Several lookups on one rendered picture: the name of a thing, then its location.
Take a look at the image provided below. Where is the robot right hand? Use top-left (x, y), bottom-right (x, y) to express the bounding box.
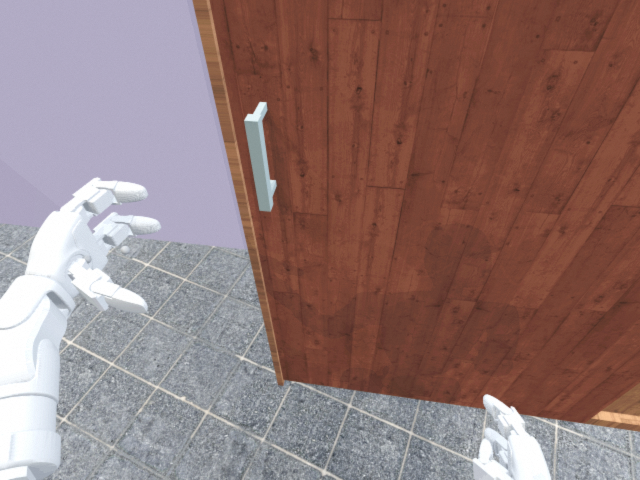
top-left (473, 394), bottom-right (551, 480)

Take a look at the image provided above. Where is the robot left hand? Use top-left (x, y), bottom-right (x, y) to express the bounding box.
top-left (25, 178), bottom-right (161, 313)

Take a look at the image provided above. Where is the wardrobe door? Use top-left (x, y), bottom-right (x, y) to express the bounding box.
top-left (602, 383), bottom-right (640, 416)
top-left (210, 0), bottom-right (640, 423)

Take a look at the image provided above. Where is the handle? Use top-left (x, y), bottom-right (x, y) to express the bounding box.
top-left (244, 102), bottom-right (277, 212)

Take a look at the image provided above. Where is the robot left forearm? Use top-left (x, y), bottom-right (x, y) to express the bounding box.
top-left (0, 275), bottom-right (75, 480)

